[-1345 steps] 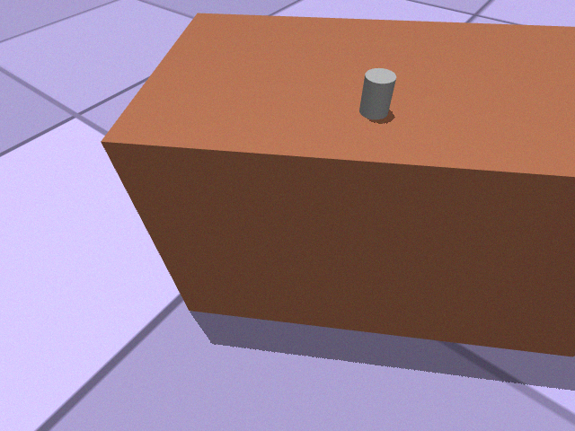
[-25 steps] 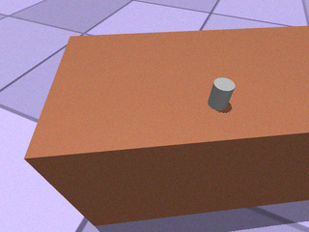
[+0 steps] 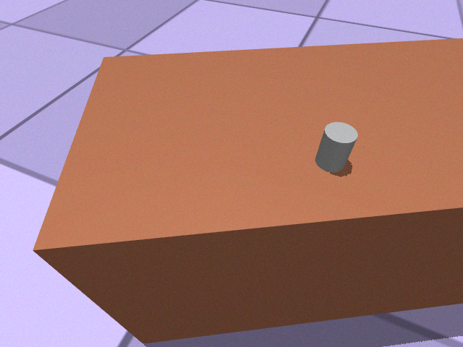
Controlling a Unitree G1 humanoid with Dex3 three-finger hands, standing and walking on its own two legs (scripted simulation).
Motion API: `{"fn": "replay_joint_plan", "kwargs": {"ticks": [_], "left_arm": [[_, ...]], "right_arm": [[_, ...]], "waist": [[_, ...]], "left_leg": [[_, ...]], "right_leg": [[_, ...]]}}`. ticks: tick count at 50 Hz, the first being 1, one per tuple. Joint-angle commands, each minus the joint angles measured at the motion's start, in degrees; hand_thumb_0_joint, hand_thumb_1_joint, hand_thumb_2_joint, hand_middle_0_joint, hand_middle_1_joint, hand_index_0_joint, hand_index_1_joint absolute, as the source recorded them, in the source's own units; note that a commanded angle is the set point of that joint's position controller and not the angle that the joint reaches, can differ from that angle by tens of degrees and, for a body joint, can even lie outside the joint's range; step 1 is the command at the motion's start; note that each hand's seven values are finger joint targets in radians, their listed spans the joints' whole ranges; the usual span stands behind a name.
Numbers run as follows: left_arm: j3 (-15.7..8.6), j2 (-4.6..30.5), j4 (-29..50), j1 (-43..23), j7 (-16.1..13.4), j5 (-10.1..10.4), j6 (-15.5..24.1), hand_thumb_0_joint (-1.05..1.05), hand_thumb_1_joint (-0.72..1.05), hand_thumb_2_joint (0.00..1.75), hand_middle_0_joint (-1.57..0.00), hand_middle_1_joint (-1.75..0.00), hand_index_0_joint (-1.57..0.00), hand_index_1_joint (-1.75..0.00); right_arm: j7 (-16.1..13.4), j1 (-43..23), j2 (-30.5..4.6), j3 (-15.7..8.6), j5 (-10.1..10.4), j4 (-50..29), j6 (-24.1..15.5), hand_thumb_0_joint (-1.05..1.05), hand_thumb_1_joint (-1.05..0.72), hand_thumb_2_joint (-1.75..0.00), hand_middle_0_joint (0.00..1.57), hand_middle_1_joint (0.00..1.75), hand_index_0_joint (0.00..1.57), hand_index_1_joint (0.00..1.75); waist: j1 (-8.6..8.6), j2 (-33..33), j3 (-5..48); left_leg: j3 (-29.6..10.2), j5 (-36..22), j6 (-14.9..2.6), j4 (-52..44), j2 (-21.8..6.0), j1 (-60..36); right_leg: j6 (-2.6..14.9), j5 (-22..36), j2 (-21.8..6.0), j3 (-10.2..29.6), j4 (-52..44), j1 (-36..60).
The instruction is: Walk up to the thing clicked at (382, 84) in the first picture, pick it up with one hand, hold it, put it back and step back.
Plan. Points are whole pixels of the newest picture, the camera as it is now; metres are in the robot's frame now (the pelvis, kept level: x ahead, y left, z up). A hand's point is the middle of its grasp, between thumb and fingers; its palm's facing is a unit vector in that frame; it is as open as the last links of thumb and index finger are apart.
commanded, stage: stand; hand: right
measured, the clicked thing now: (335, 147) +0.48 -0.20 +0.06
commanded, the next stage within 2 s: none
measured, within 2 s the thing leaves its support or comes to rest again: neither
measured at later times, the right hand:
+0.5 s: hand out of the picture +0.06 -0.26 -0.15, palm faces -0.02 +0.94 -0.35, open 10.4 cm
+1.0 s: hand out of the picture +0.07 -0.26 -0.16, palm faces -0.02 +0.94 -0.35, open 7.4 cm
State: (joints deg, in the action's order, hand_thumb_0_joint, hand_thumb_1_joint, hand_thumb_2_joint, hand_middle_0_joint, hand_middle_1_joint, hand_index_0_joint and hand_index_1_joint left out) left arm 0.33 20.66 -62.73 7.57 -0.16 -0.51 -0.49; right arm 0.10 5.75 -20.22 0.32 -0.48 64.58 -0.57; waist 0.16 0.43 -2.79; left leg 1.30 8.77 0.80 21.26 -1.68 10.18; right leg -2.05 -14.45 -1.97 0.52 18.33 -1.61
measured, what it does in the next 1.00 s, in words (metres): stands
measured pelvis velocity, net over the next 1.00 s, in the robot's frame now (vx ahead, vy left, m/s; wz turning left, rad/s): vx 0.00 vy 0.00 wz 0.01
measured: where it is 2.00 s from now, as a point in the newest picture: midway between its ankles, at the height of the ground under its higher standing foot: outside the picture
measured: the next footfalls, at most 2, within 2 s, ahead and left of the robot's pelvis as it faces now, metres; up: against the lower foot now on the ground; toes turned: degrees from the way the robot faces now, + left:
none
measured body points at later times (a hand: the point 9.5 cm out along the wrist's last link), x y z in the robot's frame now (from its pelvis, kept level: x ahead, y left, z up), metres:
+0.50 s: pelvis -0.01 +0.00 +0.00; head +0.00 +0.01 +0.45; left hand +0.05 +0.31 -0.14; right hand +0.06 -0.30 -0.13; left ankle +0.03 +0.13 -0.75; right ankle -0.05 -0.14 -0.75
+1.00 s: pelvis +0.00 +0.00 +0.00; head +0.00 +0.00 +0.45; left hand +0.06 +0.30 -0.13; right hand +0.07 -0.31 -0.13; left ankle +0.03 +0.13 -0.75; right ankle -0.05 -0.14 -0.75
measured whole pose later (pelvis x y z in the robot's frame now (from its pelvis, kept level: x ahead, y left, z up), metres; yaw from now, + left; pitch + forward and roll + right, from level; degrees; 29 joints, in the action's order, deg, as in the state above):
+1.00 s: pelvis +0.00 +0.00 +0.00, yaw +1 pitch -2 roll +0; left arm 0.0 20.3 -62.4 8.6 0.0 -0.5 -0.2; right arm 0.4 6.5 -20.1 -0.5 -0.4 65.0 -0.4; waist 0.3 0.3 -3.2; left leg 0.8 7.7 0.9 20.2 -1.6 10.1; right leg -1.9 -14.0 -2.0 0.0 18.1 -1.7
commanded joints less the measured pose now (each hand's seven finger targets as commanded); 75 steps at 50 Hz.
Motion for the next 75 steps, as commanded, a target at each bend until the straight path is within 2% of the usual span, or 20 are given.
{"fn": "replay_joint_plan", "kwargs": {"ticks": [1, 5, 8, 10, 14, 16, 20, 22, 24, 25, 33, 35, 45, 51, 58, 63, 70, 71, 72, 75], "left_arm": [[-2.62, 11.55, 2.68, -0.71, -0.50, -0.38, 1.30, 0.00, 0.90, 0.90, -0.20, -0.30, -0.20, -0.30], [-2.69, 11.67, 2.74, -0.43, -0.50, -0.26, 1.62, 0.00, 0.90, 0.90, -0.20, -0.30, -0.20, -0.30], [-2.76, 11.72, 2.73, -0.97, -0.61, -0.24, 1.57, 0.00, 0.90, 0.90, -0.20, -0.30, -0.20, -0.30], [-2.72, 11.60, 2.69, -0.73, -0.63, -0.28, 1.55, 0.00, 0.90, 0.90, -0.20, -0.30, -0.20, -0.30], [-2.91, 11.60, 2.60, -0.75, -0.44, -0.42, 1.21, 0.00, 0.90, 0.90, -0.20, -0.30, -0.20, -0.30], [-3.03, 11.85, 2.77, -0.56, -0.40, -0.41, 1.27, 0.00, 0.90, 0.90, -0.20, -0.30, -0.20, -0.30], [-3.03, 11.37, 2.46, 0.57, -0.29, -0.47, 1.24, 0.00, 0.90, 0.90, -0.20, -0.30, -0.20, -0.30], [-3.18, 11.81, 2.98, -0.22, -0.32, -0.45, 1.45, 0.00, 0.90, 0.90, -0.20, -0.30, -0.20, -0.30], [-3.13, 11.70, 2.93, -0.37, -0.32, -0.36, 1.48, 0.00, 0.90, 0.90, -0.20, -0.30, -0.20, -0.30], [-3.12, 11.68, 2.85, -0.16, -0.32, -0.41, 1.39, 0.00, 0.90, 0.90, -0.20, -0.30, -0.20, -0.30], [-3.09, 11.81, 3.13, -0.33, -0.43, -0.37, 1.51, 0.00, 0.90, 0.90, -0.20, -0.30, -0.20, -0.30], [-3.01, 11.56, 2.95, 0.14, -0.44, -0.40, 1.49, 0.00, 0.90, 0.90, -0.20, -0.30, -0.20, -0.30], [-2.99, 11.85, 3.47, -0.09, -0.47, -0.21, 1.74, 0.00, 0.90, 0.90, -0.20, -0.30, -0.20, -0.30], [-2.89, 11.60, 3.24, 0.16, -0.45, -0.16, 1.62, 0.00, 0.90, 0.90, -0.20, -0.30, -0.20, -0.30], [-3.07, 11.86, 3.56, -0.24, -0.39, -0.22, 1.71, 0.00, 0.90, 0.90, -0.20, -0.30, -0.20, -0.30], [-3.00, 11.65, 3.39, -0.48, -0.47, -0.24, 1.52, 0.00, 0.90, 0.90, -0.20, -0.30, -0.20, -0.30], [-3.00, 11.75, 3.58, -0.26, -0.47, -0.33, 1.71, 0.00, 0.90, 0.90, -0.20, -0.30, -0.20, -0.30], [-3.02, 11.76, 3.39, -0.38, -0.46, -0.23, 1.69, 0.00, 0.90, 0.90, -0.20, -0.30, -0.20, -0.30], [-3.00, 11.70, 3.69, -0.45, -0.48, -0.31, 1.81, 0.00, 0.90, 0.90, -0.20, -0.30, -0.20, -0.30], [-2.89, 11.56, 3.40, -0.21, -0.54, -0.22, 1.77, 0.00, 0.90, 0.90, -0.20, -0.30, -0.20, -0.30]], "right_arm": [[-0.83, -1.76, -12.87, -2.50, -0.06, -3.18, -0.90, 0.00, 0.55, -0.05, 0.05, 0.05, 0.05, 0.05], [-0.73, -1.87, -12.76, -2.54, 0.04, -3.25, -1.09, 0.00, 0.56, -0.05, 0.05, 0.05, 0.05, 0.05], [-0.82, -1.93, -12.45, -2.56, 0.09, -3.29, -1.09, 0.00, 0.32, -0.29, 0.20, 0.29, 0.20, 0.29], [-0.78, -2.18, -12.37, -2.58, 0.13, -3.22, -1.01, 0.00, 0.16, -0.45, 0.20, 0.30, 0.20, 0.30], [-0.78, -2.03, -12.59, -2.68, 0.02, -3.12, -0.85, 0.00, -0.16, -0.77, 0.20, 0.30, 0.20, 0.30], [-0.79, -2.36, -12.78, -2.83, 0.00, -3.24, -0.98, 0.00, -0.32, -0.90, 0.20, 0.30, 0.20, 0.30], [-0.74, -2.38, -13.23, -3.03, 0.02, -3.15, -1.05, 0.00, -0.64, -0.90, 0.20, 0.30, 0.20, 0.30], [-0.75, -1.91, -12.50, -2.91, 0.09, -3.27, -1.09, 0.00, -0.80, -0.90, 0.20, 0.30, 0.20, 0.30], [-0.75, -1.70, -12.39, -2.78, 0.05, -3.11, -1.13, 0.00, -0.90, -0.90, 0.20, 0.30, 0.20, 0.30], [-0.75, -1.63, -12.44, -2.81, 0.06, -3.01, -1.07, 0.00, -0.90, -0.90, 0.20, 0.30, 0.20, 0.30], [-0.66, -1.49, -12.32, -2.96, 0.01, -3.08, -1.01, 0.00, -0.90, -0.90, 0.20, 0.30, 0.20, 0.30], [-0.61, -1.60, -12.52, -3.04, -0.06, -3.09, -0.84, 0.00, -0.90, -0.90, 0.20, 0.30, 0.20, 0.30], [-0.58, -1.03, -12.03, -2.89, 0.01, -3.09, -1.07, 0.00, -0.90, -0.90, 0.20, 0.30, 0.20, 0.30], [-0.50, -1.13, -12.13, -2.82, 0.05, -3.00, -0.96, 0.00, -0.90, -0.90, 0.20, 0.30, 0.20, 0.30], [-0.60, -1.17, -12.07, -2.91, 0.14, -3.33, -1.20, 0.00, -0.90, -0.90, 0.20, 0.30, 0.20, 0.30], [-0.60, -1.58, -12.12, -2.95, 0.10, -3.34, -0.99, 0.00, -0.90, -0.90, 0.20, 0.30, 0.20, 0.30], [-0.60, -1.68, -12.00, -2.91, 0.09, -3.45, -1.12, 0.00, -0.90, -0.90, 0.20, 0.30, 0.20, 0.30], [-0.61, -1.10, -12.17, -2.87, 0.15, -3.27, -1.06, 0.00, -0.90, -0.90, 0.20, 0.30, 0.20, 0.30], [-0.59, -1.48, -12.18, -2.93, 0.02, -3.44, -1.15, 0.00, -0.90, -0.90, 0.20, 0.30, 0.20, 0.30], [-0.58, -1.70, -12.04, -2.85, 0.11, -3.47, -1.03, 0.00, -0.90, -0.90, 0.20, 0.30, 0.20, 0.30]], "waist": [[0.04, -0.34, 3.15], [-0.04, -0.37, 4.70], [0.19, -0.23, 5.00], [0.05, -0.23, 4.44], [0.28, -0.80, 1.61], [0.12, -0.91, 2.15], [-0.15, -1.27, 1.73], [0.10, -0.28, 3.45], [0.21, -0.86, 3.38], [0.24, -0.69, 2.50], [0.41, 0.63, 2.44], [0.16, -0.20, 1.94], [0.16, -0.09, 3.91], [0.17, -0.53, 2.26], [0.02, -0.26, 4.56], [0.03, -0.09, 2.38], [0.00, -0.43, 4.30], [0.25, -0.21, 3.58], [0.07, -0.31, 4.56], [0.06, -0.33, 3.79]], "left_leg": [[-5.40, -8.98, -2.20, -2.23, -6.04, -5.10], [-5.25, -12.46, -2.25, -1.70, -6.13, -6.49], [-4.92, -14.15, -2.24, -1.42, -6.17, -6.64], [-5.22, -13.09, -2.22, -1.63, -6.11, -6.31], [-5.57, -3.89, -2.07, -3.90, -5.55, -4.82], [-5.81, -6.09, -2.13, -3.81, -5.87, -5.20], [-6.60, -1.76, -2.33, -4.72, -6.01, -4.98], [-5.94, -6.27, -2.30, -3.56, -5.84, -5.99], [-6.01, -6.32, -2.27, -3.74, -5.76, -5.58], [-6.17, -4.36, -2.10, -4.28, -5.65, -5.21], [-6.13, -6.72, -2.03, -3.68, -5.65, -5.39], [-6.07, -3.25, -2.26, -3.63, -5.50, -4.85], [-5.62, -9.95, -2.22, -2.56, -5.92, -5.69], [-5.95, -7.49, -1.92, -3.35, -5.73, -4.90], [-5.53, -12.18, -2.08, -2.26, -6.03, -5.98], [-6.13, -8.91, -1.97, -3.24, -5.98, -5.10], [-5.65, -11.64, -2.04, -2.01, -6.07, -6.52], [-5.79, -9.58, -2.05, -2.76, -5.80, -5.58], [-5.56, -12.38, -2.15, -2.08, -6.07, -6.61], [-5.83, -11.23, -2.15, -2.49, -6.05, -6.17]], "right_leg": [[2.65, 9.33, -5.37, 3.20, -3.58, -4.85], [2.51, 12.21, -5.62, 3.37, -3.31, -3.91], [2.57, 13.75, -5.74, 3.13, -2.99, -3.16], [2.56, 12.73, -5.66, 2.90, -3.26, -3.33], [2.95, 5.51, -5.18, 2.99, -4.28, -5.95], [3.07, 6.39, -5.18, 2.95, -3.81, -5.87], [3.08, 3.65, -5.04, 2.96, -4.00, -6.51], [3.07, 6.96, -5.47, 3.36, -3.74, -5.47], [2.99, 7.12, -5.52, 3.52, -3.64, -5.13], [2.96, 5.43, -5.25, 3.14, -3.69, -5.87], [2.97, 6.36, -5.42, 3.14, -3.90, -6.29], [3.04, 4.20, -5.50, 3.47, -4.57, -6.48], [2.90, 9.40, -5.83, 3.46, -3.61, -4.64], [2.88, 6.66, -5.49, 3.15, -4.20, -5.49], [2.87, 11.51, -5.90, 3.15, -3.39, -3.35], [2.92, 7.12, -5.55, 2.76, -3.96, -5.16], [2.79, 10.91, -5.88, 2.87, -3.75, -4.18], [2.74, 9.27, -5.91, 3.11, -4.14, -4.31], [2.78, 11.98, -6.03, 2.95, -3.61, -3.87], [2.64, 10.31, -5.84, 2.81, -3.84, -4.30]]}}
